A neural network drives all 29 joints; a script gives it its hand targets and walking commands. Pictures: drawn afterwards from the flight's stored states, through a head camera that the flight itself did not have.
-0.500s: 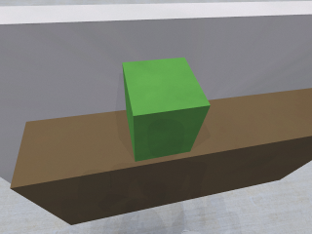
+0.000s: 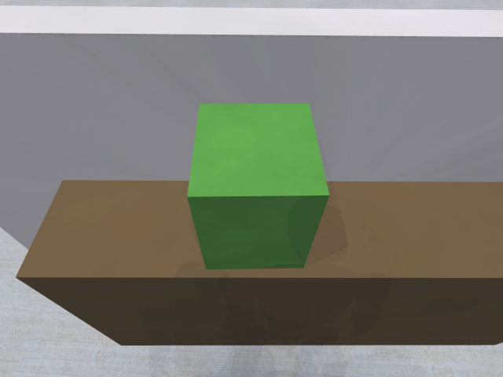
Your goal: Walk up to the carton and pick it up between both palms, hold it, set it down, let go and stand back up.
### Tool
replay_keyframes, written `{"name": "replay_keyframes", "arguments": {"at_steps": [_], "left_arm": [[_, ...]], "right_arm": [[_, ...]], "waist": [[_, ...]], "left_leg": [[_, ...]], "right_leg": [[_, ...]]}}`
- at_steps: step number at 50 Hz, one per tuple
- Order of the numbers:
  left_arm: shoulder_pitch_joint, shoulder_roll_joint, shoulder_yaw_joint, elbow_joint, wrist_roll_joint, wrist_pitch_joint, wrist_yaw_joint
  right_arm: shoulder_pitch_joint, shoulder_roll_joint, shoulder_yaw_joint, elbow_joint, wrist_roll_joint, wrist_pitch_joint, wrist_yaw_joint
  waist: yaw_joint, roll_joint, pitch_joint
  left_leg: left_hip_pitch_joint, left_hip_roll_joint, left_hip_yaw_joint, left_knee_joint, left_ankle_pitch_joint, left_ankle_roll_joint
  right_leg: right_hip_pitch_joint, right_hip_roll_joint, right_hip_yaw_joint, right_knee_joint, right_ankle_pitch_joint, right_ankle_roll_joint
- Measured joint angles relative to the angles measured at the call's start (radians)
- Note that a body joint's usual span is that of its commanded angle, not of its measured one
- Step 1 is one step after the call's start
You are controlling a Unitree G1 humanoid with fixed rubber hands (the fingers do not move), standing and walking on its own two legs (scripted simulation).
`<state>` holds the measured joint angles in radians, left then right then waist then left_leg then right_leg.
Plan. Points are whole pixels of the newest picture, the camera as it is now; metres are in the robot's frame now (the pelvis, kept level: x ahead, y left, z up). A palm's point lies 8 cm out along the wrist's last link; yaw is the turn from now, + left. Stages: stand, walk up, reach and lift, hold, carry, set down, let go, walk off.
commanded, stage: walk up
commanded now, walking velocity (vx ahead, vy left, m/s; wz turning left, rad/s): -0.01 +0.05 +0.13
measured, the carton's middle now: (254, 191) +0.45 +0.03 +0.00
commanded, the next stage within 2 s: stand in 1.80 s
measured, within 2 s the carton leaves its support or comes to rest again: neither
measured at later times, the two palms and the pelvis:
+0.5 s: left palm out of the picture +0.03 +0.26 -0.13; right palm out of the picture +0.02 -0.23 -0.12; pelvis -0.02 +0.01 +0.01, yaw +2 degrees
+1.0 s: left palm out of the picture -0.06 +0.17 -0.13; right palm out of the picture -0.03 -0.28 -0.14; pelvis -0.02 -0.05 +0.01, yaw +3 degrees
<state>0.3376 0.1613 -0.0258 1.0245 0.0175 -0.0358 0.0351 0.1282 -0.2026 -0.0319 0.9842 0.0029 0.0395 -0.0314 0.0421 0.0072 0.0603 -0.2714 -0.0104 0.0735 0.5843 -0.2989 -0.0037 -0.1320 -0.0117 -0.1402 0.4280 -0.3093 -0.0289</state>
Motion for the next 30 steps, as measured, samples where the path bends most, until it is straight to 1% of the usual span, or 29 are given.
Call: {"name": "replay_keyframes", "arguments": {"at_steps": [1, 4, 7, 9, 11, 12, 14, 16, 18, 22, 26, 29, 30], "left_arm": [[0.003, 0.004, 0.003, 0.003, 0.001, 0.001, 0.001], [-0.006, 0.022, 0.02, 0.001, 0.0, 0.009, 0.009], [-0.018, 0.05, 0.048, -0.023, 0.002, 0.024, 0.024], [-0.021, 0.071, 0.067, -0.033, 0.006, 0.044, 0.031], [-0.03, 0.082, 0.079, -0.031, 0.01, 0.069, 0.031], [-0.038, 0.084, 0.083, -0.033, 0.01, 0.079, 0.029], [-0.063, 0.084, 0.087, -0.042, 0.01, 0.088, 0.02], [-0.098, 0.086, 0.091, -0.052, 0.009, 0.09, 0.013], [-0.126, 0.084, 0.091, -0.061, 0.007, 0.088, 0.008], [-0.162, 0.074, 0.083, -0.066, 0.003, 0.09, -0.001], [-0.16, 0.058, 0.072, -0.038, -0.004, 0.095, -0.005], [-0.137, 0.054, 0.062, -0.013, -0.005, 0.087, -0.004], [-0.128, 0.049, 0.059, -0.002, -0.003, 0.079, -0.002]], "right_arm": [[-0.006, 0.006, -0.001, 0.0, 0.002, -0.002, 0.002], [-0.014, 0.008, -0.015, 0.001, -0.001, -0.006, 0.008], [-0.009, -0.023, -0.039, -0.012, -0.011, 0.011, 0.013], [-0.005, -0.042, -0.048, -0.024, -0.018, 0.023, 0.016], [-0.002, -0.047, -0.045, -0.034, -0.02, 0.025, 0.015], [0.003, -0.046, -0.042, -0.036, -0.021, 0.024, 0.014], [0.016, -0.037, -0.032, -0.034, -0.021, 0.021, 0.009], [0.03, -0.022, -0.019, -0.028, -0.021, 0.009, 0.006], [0.05, -0.009, -0.009, -0.019, -0.02, -0.007, 0.004], [0.091, 0.005, 0.005, 0.006, -0.017, -0.03, 0.001], [0.114, 0.014, 0.019, 0.033, -0.016, -0.041, 0.004], [0.121, 0.022, 0.026, 0.048, -0.012, -0.038, 0.008], [0.122, 0.022, 0.025, 0.054, -0.01, -0.036, 0.01]], "waist": [[-0.001, -0.009, 0.003], [0.003, -0.04, 0.02], [0.007, -0.039, 0.034], [0.007, -0.039, 0.036], [-0.009, -0.028, 0.034], [-0.017, -0.022, 0.029], [-0.03, -0.011, 0.025], [-0.042, -0.011, 0.026], [-0.051, -0.012, 0.024], [-0.057, -0.026, 0.01], [-0.053, -0.041, -0.01], [-0.05, -0.056, -0.027], [-0.048, -0.052, -0.028]], "left_leg": [[0.021, -0.002, -0.001, -0.048, 0.037, 0.006], [0.056, -0.033, 0.003, -0.107, 0.03, 0.056], [0.027, -0.053, 0.003, -0.051, 0.002, 0.088], [0.005, -0.069, 0.014, -0.01, -0.02, 0.103], [-0.001, -0.075, 0.019, -0.007, -0.019, 0.111], [-0.002, -0.075, 0.019, -0.018, -0.011, 0.115], [0.006, -0.074, 0.016, -0.059, 0.016, 0.117], [0.021, -0.069, 0.008, -0.115, 0.053, 0.112], [0.036, -0.057, -0.007, -0.165, 0.088, 0.106], [0.064, -0.038, -0.031, -0.227, 0.128, 0.088], [0.088, -0.033, -0.031, -0.243, 0.136, 0.069], [0.087, -0.04, -0.021, -0.226, 0.126, 0.052], [0.084, -0.039, -0.018, -0.215, 0.121, 0.045]], "right_leg": [[-0.003, -0.005, -0.001, 0.012, -0.008, 0.004], [-0.028, -0.037, -0.002, 0.081, -0.03, 0.019], [-0.095, -0.069, -0.003, 0.222, -0.044, 0.017], [-0.148, -0.096, 0.012, 0.334, -0.123, 0.013], [-0.2, -0.103, 0.035, 0.456, -0.224, 0.028], [-0.226, -0.102, 0.047, 0.514, -0.246, 0.037], [-0.264, -0.094, 0.067, 0.59, -0.242, 0.052], [-0.281, -0.075, 0.09, 0.609, -0.195, 0.061], [-0.276, -0.054, 0.106, 0.577, -0.154, 0.066], [-0.207, -0.034, 0.138, 0.419, -0.116, 0.059], [-0.101, -0.034, 0.155, 0.215, -0.077, 0.038], [-0.014, -0.041, 0.156, 0.027, 0.029, 0.025], [0.009, -0.042, 0.157, -0.014, 0.021, 0.037]]}}
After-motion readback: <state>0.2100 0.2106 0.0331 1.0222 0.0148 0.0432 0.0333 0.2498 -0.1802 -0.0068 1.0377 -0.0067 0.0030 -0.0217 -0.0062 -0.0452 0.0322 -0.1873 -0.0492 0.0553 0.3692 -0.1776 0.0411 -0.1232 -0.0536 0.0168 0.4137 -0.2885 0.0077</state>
